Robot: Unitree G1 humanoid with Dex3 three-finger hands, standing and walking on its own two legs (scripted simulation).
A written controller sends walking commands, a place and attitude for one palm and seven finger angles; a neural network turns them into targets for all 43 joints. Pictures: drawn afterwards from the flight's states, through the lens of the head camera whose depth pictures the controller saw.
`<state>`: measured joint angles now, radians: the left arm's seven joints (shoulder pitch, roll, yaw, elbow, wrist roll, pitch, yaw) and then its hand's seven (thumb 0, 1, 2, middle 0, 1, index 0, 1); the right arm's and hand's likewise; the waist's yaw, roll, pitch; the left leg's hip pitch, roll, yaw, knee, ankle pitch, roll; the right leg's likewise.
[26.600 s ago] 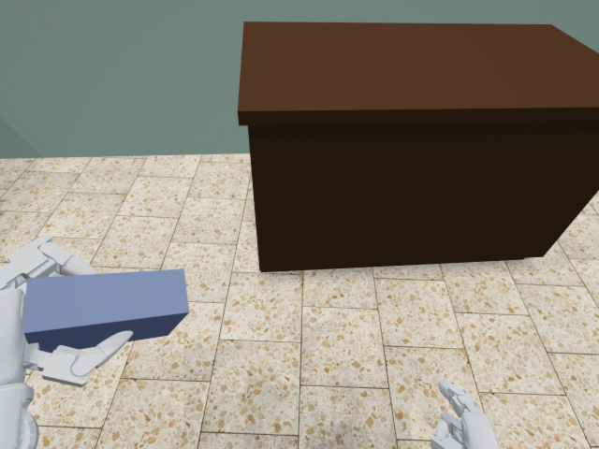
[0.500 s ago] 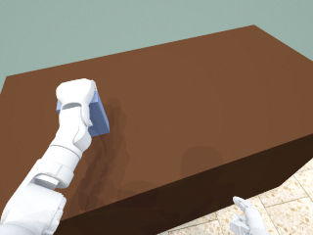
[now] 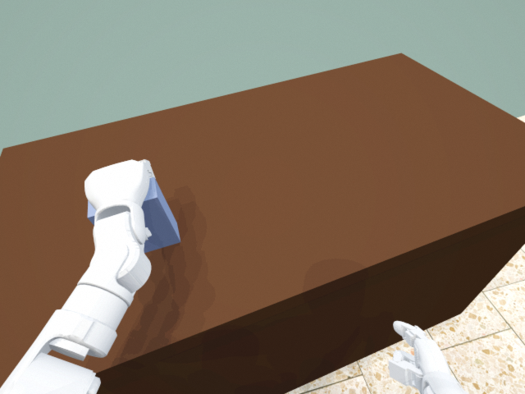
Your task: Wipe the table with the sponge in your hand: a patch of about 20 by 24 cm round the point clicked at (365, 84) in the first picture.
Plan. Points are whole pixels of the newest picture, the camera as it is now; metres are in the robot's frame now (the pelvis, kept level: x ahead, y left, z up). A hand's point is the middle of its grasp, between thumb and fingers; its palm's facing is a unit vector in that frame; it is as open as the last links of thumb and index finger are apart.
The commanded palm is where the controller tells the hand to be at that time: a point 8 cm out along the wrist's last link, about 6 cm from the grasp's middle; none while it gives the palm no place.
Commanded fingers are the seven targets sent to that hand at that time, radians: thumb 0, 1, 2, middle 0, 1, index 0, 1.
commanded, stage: wipe back along the middle lane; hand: left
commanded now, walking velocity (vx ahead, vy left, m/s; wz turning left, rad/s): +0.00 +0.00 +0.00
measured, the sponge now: (143, 228) +0.36 +0.25 +0.06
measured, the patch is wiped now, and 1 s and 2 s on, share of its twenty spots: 0.60 0.80 0.85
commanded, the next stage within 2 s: slide across to the third lane in 1.06 s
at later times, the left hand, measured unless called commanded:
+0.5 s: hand (140, 224) +0.33 +0.23 +0.11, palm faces +0.10 -0.08 -0.99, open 9.2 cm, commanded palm +0.27 +0.21 +0.14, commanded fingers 0.00 0.10 1.30 -1.20 -1.60 -1.20 -1.60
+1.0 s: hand (146, 248) +0.28 +0.20 +0.11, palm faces +0.18 -0.17 -0.97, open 9.2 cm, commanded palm +0.22 +0.18 +0.14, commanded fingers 0.00 0.10 1.30 -1.20 -1.60 -1.20 -1.60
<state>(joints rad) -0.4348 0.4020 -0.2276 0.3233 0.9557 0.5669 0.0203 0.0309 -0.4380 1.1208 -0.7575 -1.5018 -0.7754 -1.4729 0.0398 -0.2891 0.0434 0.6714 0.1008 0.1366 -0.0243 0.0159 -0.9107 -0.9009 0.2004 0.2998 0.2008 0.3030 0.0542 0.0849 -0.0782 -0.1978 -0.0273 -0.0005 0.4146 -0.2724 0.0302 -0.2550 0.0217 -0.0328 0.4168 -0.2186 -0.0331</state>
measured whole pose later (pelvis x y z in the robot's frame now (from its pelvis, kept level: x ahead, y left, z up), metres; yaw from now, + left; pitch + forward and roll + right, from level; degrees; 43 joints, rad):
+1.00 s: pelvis +0.00 +0.00 +0.00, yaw -1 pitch +0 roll +0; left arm -0.07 0.32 -0.30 -0.17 0.96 0.67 0.07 0.05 -0.42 1.10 -0.69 -1.54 -0.78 -1.45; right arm -0.01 -0.26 0.05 0.63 0.10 0.18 0.06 0.02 -0.91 -0.90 0.20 0.30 0.19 0.30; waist 0.10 0.10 -0.08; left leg -0.15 -0.02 0.02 0.46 -0.31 0.03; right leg -0.22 0.03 -0.01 0.48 -0.25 -0.04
